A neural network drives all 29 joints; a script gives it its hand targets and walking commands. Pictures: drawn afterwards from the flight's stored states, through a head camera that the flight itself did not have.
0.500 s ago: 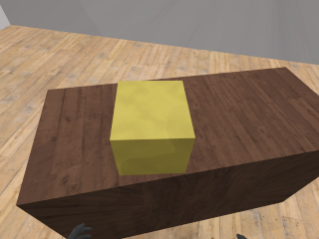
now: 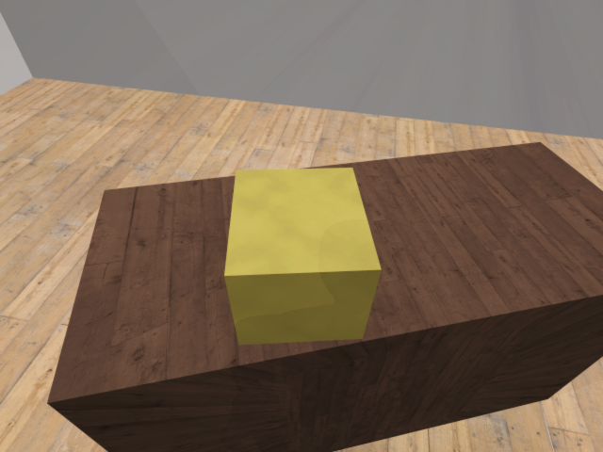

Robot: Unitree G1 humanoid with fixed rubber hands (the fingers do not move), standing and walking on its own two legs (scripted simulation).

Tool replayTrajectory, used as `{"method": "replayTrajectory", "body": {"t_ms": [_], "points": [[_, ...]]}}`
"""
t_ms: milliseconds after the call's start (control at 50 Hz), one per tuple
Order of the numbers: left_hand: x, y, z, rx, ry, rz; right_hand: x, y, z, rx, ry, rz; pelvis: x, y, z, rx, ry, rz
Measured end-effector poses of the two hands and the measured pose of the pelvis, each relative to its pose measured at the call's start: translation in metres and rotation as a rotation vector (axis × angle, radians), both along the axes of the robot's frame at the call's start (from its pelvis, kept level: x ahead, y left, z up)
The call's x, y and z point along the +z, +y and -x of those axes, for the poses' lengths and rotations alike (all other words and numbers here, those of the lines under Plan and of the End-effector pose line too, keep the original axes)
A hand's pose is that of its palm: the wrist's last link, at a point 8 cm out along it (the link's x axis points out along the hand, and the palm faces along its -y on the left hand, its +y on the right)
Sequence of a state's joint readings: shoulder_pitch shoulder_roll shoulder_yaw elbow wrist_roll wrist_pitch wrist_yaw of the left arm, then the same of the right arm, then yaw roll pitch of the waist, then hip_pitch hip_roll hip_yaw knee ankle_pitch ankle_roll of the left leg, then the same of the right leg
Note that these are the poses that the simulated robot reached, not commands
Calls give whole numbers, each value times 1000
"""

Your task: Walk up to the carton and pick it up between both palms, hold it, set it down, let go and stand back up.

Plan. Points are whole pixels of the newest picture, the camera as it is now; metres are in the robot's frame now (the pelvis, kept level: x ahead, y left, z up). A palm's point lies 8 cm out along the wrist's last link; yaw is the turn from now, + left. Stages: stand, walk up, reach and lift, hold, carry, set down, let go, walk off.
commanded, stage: stand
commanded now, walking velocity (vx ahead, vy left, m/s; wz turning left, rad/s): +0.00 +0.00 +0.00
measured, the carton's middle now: (298, 252) +0.45 +0.01 -0.01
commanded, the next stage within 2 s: none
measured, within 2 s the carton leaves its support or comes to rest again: neither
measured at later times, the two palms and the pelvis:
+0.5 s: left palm out of the picture -0.08 +0.22 -0.15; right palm out of the picture -0.09 -0.17 -0.15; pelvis -0.02 +0.02 +0.00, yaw +0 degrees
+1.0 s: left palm out of the picture -0.08 +0.22 -0.15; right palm out of the picture -0.09 -0.16 -0.15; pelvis -0.02 +0.03 +0.00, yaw -1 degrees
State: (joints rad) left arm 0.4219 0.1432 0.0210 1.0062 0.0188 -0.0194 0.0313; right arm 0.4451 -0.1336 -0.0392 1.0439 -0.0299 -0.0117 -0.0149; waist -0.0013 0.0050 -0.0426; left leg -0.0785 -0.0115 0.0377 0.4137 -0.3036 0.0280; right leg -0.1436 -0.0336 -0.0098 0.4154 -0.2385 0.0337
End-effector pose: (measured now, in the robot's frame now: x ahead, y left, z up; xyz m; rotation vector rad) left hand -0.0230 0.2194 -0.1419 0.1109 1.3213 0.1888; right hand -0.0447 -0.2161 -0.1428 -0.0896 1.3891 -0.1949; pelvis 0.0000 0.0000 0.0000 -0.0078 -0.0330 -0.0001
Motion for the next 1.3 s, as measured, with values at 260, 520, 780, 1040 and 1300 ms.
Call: {"method": "replayTrajectory", "body": {"t_ms": [260, 520, 780, 1040, 1300], "points": [[-9, -9, 34, 3, 114, 54, -4, 33, 30, -15, 70, -40, 0, 13, 13, -4, -12, -5], [-11, -4, 56, -5, 184, 66, -6, 50, 46, -19, 98, -53, -1, 25, 23, -8, -11, -10], [-11, 0, 63, -13, 214, 69, -8, 58, 45, -16, 97, -60, -1, 31, 25, -10, -4, -14], [-11, 0, 58, -19, 220, 71, -8, 58, 39, -13, 98, -58, -1, 33, 22, -11, 1, -14], [-12, -1, 48, -20, 217, 72, -7, 58, 32, -11, 99, -56, -2, 33, 17, -11, 2, -13]]}}
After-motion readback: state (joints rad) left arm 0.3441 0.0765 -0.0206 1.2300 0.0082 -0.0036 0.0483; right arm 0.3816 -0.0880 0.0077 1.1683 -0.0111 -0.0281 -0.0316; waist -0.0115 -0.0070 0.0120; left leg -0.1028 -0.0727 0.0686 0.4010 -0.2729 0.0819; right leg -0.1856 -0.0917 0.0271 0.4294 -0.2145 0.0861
